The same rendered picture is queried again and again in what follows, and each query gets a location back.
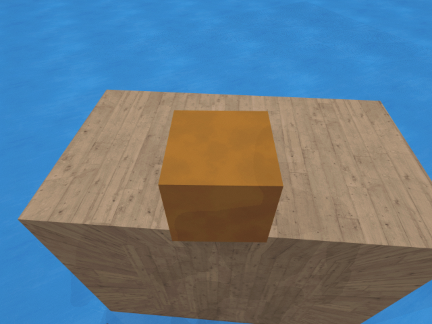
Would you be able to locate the carton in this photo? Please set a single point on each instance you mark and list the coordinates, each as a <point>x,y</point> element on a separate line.
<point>220,179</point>

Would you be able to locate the pedestal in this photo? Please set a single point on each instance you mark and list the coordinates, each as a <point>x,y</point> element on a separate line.
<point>351,235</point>

